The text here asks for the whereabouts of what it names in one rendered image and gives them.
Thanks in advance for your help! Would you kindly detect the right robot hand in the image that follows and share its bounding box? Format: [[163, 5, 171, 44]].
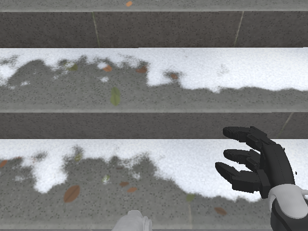
[[215, 126, 297, 199]]

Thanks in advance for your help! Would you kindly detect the left robot thigh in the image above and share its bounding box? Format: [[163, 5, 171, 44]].
[[111, 215, 152, 231]]

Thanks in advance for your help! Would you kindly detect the right robot forearm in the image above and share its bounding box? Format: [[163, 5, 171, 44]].
[[268, 184, 308, 231]]

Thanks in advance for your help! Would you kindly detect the left robot shin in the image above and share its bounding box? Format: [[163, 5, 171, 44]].
[[127, 210, 143, 218]]

